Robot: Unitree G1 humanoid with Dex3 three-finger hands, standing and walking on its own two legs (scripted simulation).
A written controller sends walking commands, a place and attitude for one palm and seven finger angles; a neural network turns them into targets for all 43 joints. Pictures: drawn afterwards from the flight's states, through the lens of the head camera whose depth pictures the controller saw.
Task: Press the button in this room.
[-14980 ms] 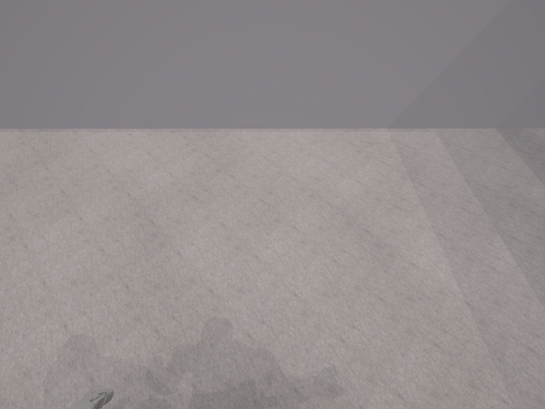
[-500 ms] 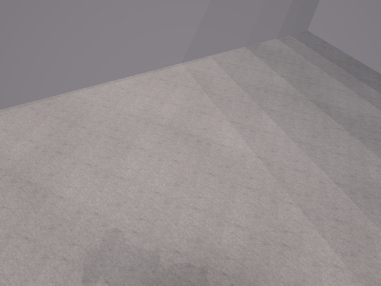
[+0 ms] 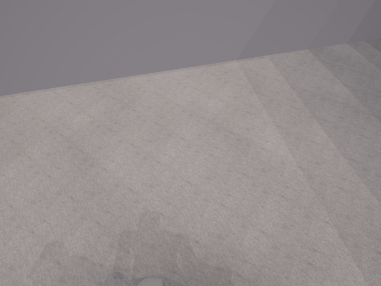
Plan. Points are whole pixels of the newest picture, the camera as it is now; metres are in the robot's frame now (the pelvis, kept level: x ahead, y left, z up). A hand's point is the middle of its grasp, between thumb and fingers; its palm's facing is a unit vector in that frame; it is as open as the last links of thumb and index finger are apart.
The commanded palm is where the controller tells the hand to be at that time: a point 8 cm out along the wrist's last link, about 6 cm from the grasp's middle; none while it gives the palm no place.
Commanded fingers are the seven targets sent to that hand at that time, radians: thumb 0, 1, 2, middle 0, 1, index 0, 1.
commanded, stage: turn or walk to find it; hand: left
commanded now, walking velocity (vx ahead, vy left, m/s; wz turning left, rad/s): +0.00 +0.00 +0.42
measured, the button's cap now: out of the picture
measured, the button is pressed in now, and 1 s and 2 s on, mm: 0 0 0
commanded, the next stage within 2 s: stand and wait in 0.84 s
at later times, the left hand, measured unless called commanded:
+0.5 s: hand out of the picture +0.03 +0.25 -0.16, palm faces +0.21 -0.94 -0.26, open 7.4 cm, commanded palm none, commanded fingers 0.00 0.90 0.90 -0.20 -0.30 -0.20 -0.30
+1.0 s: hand out of the picture -0.08 +0.17 -0.16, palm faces +0.44 -0.86 -0.27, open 7.4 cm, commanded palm none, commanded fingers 0.00 0.90 0.90 -0.20 -0.30 -0.20 -0.30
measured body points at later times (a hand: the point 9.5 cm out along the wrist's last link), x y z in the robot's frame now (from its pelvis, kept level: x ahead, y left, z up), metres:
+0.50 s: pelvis -0.02 +0.03 +0.00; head +0.00 +0.04 +0.45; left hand +0.02 +0.30 -0.14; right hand +0.09 -0.19 -0.15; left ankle -0.02 +0.14 -0.74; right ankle -0.02 -0.12 -0.69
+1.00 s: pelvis -0.04 -0.02 +0.00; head +0.00 -0.04 +0.45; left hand -0.10 +0.22 -0.13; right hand +0.10 -0.24 -0.16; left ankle -0.14 +0.12 -0.68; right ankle -0.01 -0.10 -0.74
